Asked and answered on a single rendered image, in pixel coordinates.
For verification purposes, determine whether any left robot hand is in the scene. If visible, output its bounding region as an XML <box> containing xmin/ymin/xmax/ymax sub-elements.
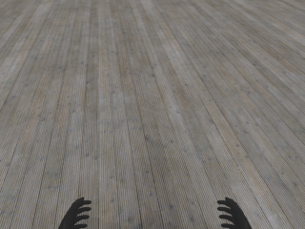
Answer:
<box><xmin>58</xmin><ymin>197</ymin><xmax>92</xmax><ymax>229</ymax></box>

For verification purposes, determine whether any right robot hand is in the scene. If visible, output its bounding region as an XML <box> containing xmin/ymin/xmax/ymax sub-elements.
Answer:
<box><xmin>217</xmin><ymin>197</ymin><xmax>252</xmax><ymax>229</ymax></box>

